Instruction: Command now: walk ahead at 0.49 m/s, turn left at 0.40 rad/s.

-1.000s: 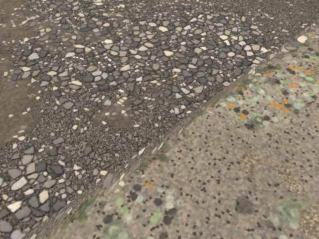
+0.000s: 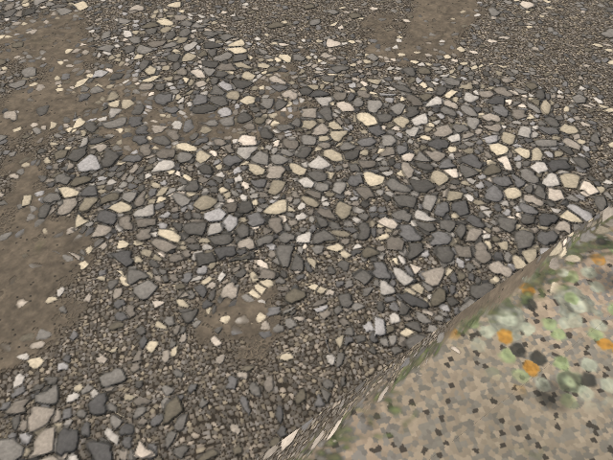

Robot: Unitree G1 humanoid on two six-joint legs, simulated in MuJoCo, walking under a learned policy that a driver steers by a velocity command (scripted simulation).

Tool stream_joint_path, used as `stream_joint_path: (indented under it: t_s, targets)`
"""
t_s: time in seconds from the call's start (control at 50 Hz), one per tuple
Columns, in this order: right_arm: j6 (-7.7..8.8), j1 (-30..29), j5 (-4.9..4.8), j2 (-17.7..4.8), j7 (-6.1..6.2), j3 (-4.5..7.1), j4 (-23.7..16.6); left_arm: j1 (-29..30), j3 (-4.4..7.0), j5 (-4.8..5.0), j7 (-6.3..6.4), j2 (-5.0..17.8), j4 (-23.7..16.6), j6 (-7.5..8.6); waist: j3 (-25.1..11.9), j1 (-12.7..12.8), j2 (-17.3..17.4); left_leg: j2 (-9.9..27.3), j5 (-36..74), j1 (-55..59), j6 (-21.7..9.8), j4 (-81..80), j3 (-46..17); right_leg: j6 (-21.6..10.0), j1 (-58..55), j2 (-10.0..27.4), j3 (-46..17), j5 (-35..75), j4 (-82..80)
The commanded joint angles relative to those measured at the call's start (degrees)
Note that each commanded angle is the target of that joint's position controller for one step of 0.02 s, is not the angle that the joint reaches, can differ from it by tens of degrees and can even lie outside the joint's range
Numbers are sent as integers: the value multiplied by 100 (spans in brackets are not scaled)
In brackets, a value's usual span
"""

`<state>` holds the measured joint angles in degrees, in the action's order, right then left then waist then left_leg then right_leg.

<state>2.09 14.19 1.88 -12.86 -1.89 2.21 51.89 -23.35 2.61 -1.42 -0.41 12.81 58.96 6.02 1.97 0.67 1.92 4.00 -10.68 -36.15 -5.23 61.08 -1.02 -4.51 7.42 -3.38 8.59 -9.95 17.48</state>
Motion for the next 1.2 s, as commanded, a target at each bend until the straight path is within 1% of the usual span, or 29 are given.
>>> stream_joint_path:
  t_s: [0.02,0.16,0.18,0.2,0.24,0.26,0.28,0.3,0.32,0.34,0.36,0.38,0.4,0.46,0.62,0.66,0.72,0.76,0.82,0.86,0.88,0.9,0.92,0.94,0.96,1.0,1.06,1.12,1.2]
  targets:
    - [-21,-69,-7,-105,-51,4,-368,101,48,4,44,473,-350,149,341,-215,-381,242,768,-205,43,-484,-150,-755,493,1814,-942,239,-1327]
    - [22,-1503,0,-76,-199,-27,-952,-514,43,14,149,622,-222,66,632,239,-429,22,1123,-131,-51,-2340,556,-476,-564,1796,-96,1062,-1048]
    - [59,-1190,313,115,-282,-146,-734,-1240,-284,-661,-43,-92,153,175,199,270,-588,351,1093,-497,-177,-2407,-464,-943,-1625,2328,-580,1595,-1189]
    - [70,-1326,-14,-193,-227,28,-902,-372,80,-41,88,725,-150,24,751,61,-457,-138,637,-598,-173,-2599,721,-428,-1518,1856,187,1957,-672]
    - [77,-1625,39,-137,-212,26,-1054,-661,102,69,167,919,-131,-63,462,295,-527,-498,-49,407,-248,-2726,1098,-304,-1202,1808,350,3324,18]
    - [152,-1319,177,47,-241,-63,-942,-1324,-203,-707,6,355,233,6,-196,25,-711,-150,839,1205,-404,-2759,-33,-691,-1408,2344,-20,4481,-330]
    - [247,-608,60,-405,-204,138,-765,-372,-46,-572,-20,675,-30,0,-106,-512,-585,-457,715,1302,-532,-3424,128,-577,-1760,2049,342,4703,300]
    - [373,233,3,-853,-118,292,-464,-346,-13,-546,-41,880,-142,58,-861,-609,-188,-625,1260,3000,-715,-2849,159,-358,-992,1635,646,4380,1423]
    - [411,1460,-18,-1138,-22,358,-227,-927,-190,-515,-47,458,-337,162,-2228,-724,825,391,1474,6120,-1828,-2576,-1668,306,1462,1063,480,2332,3323]
    - [297,2784,115,-1029,-7,296,272,-474,-205,-465,-307,574,-318,184,-2477,-1292,604,1183,1062,7258,-2264,-3791,-3711,486,2991,118,-182,-1984,4998]
    - [428,2812,273,-1157,50,446,513,670,-230,-229,-392,342,-706,200,-1122,-1519,70,1105,186,6954,-1615,-4108,-3523,206,4526,310,-1170,-1897,5682]
    - [515,1916,166,-1150,86,496,397,1187,-226,-184,-283,425,-870,242,-251,-1307,158,976,165,5721,-1332,-4172,-2959,127,4769,725,-1433,-1561,5866]
    - [528,1268,127,-670,66,324,340,936,-148,-334,-148,609,-876,213,-343,-821,43,857,283,4740,-1313,-4331,-2525,22,4013,926,-1513,-1271,5571]
    - [558,359,102,69,-25,47,113,674,-251,-360,-35,11,-892,-9,79,-69,-91,690,682,2427,-1297,-4949,-1854,92,2790,1199,-1358,-599,4973]
    - [655,1301,301,-408,-288,91,471,1477,-286,-388,-259,146,-1298,-258,103,-229,105,288,1390,1469,-1101,-4526,-991,321,1960,801,-872,2081,3016]
    - [683,1545,324,-199,-122,34,629,1825,-235,-252,-219,293,-1424,-157,211,-367,-45,558,1721,3101,-920,-3747,-1337,382,3461,1131,-1617,2385,2486]
    - [582,2952,70,17,307,-4,1045,3043,-280,-300,-213,107,-1707,-68,215,-1117,-34,460,1698,4878,-665,-2748,-1556,427,5088,1058,-1208,2860,1189]
    - [464,2712,114,-53,237,-40,944,3180,-407,-266,-299,-120,-1586,-107,388,-1089,-98,45,594,2991,-515,-2866,-1288,268,3215,991,-828,4202,294]
    - [389,1866,83,-346,18,-14,503,2346,-188,-213,-228,569,-1237,-190,353,-461,-185,-2,242,1628,-318,-2533,-1475,332,1009,1013,-817,3458,750]
    - [319,1768,-31,-595,-77,6,424,729,56,-86,-104,1061,-616,-140,-199,181,-712,-663,988,1919,250,-819,-968,164,-791,1007,-467,4276,-273]
    - [291,2012,26,-318,-237,-91,476,-723,131,-62,-48,1179,-310,-121,-1070,675,-1060,-904,300,860,594,682,-770,-409,-2994,1557,-723,5645,446]
    - [254,3891,168,541,-354,-230,853,-1347,118,-33,-231,1182,-312,-166,-3630,68,-2483,-1313,-3957,196,940,3582,-495,-2332,-5529,3138,-2358,8137,2071]
    - [228,3225,27,-233,-331,-39,534,-1229,38,-377,-350,901,-327,-208,-3358,404,-1245,-1156,-4194,-743,1109,4917,-591,-2415,-5061,3249,-2989,8210,1933]
    - [172,2098,-115,-339,-308,23,-51,-267,100,-224,-388,1133,-504,-191,-2328,175,-903,-842,-3812,-1438,944,4848,-352,-1930,-3624,3170,-2828,6022,1330]
    - [28,1485,-691,266,197,-120,81,952,-39,375,-213,496,-613,-309,-1493,6,137,-163,-3130,-1435,997,4093,-373,-1465,-1957,2917,-2672,3670,808]
    - [-259,1287,-479,110,592,-75,-33,1184,-158,234,-34,487,-675,-299,-786,-192,371,62,-2186,-158,866,3468,-166,-1154,632,2663,-2555,1059,-180]
    - [-242,1341,-313,-127,673,148,-107,1024,37,118,-48,941,-453,-214,-80,-345,-785,165,-769,-482,494,2733,-186,-1010,1560,2105,-2516,-1804,-1021]
    - [-90,725,-247,-99,606,211,-291,534,10,84,157,634,-197,-176,5,-236,-831,391,384,-1212,481,1312,-283,-878,1155,1852,-2140,-1425,-935]
    - [7,-171,-295,-62,497,226,-539,335,143,111,254,881,-236,-193,-242,-34,-728,339,892,-827,569,-775,-245,-774,850,1905,-1980,-963,-1020]
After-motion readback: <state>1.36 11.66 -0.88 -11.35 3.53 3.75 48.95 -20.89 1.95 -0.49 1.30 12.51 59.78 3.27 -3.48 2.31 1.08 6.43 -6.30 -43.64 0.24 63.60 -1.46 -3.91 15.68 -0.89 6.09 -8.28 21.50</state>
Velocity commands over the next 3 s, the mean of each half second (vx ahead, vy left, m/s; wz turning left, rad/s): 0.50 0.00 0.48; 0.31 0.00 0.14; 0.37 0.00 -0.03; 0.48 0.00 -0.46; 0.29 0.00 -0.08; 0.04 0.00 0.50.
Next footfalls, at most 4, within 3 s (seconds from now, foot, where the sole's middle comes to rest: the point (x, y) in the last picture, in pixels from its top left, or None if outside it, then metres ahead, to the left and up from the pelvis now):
0.30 left None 0.31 0.16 -0.78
0.86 right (308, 386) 0.73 0.04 -0.89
1.46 left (196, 381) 0.73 0.32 -0.89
2.00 right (263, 276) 1.07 0.17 -0.89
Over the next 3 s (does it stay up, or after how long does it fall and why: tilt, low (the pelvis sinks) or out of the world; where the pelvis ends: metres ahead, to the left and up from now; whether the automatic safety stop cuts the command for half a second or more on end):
stays up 1.23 0.23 -0.11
